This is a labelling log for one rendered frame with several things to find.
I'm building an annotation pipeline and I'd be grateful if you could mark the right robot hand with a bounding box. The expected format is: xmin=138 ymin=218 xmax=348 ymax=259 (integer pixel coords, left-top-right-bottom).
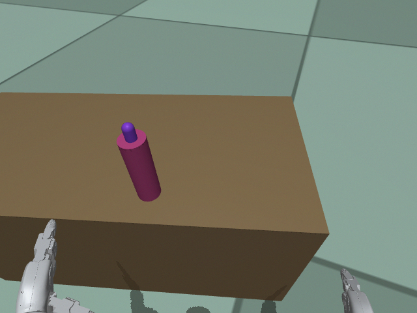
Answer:
xmin=340 ymin=269 xmax=374 ymax=313

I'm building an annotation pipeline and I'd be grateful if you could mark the bottle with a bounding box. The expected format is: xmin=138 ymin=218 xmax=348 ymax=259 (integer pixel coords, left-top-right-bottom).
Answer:
xmin=117 ymin=122 xmax=161 ymax=201

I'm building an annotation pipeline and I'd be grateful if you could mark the left robot hand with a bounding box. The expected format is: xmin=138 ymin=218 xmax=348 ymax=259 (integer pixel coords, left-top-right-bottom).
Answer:
xmin=16 ymin=219 xmax=94 ymax=313

